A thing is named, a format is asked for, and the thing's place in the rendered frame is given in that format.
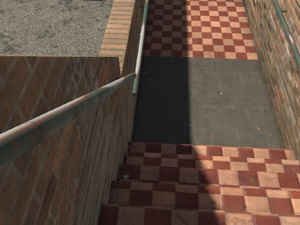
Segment stairs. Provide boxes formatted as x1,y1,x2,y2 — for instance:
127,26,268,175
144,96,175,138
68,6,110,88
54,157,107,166
97,142,300,225

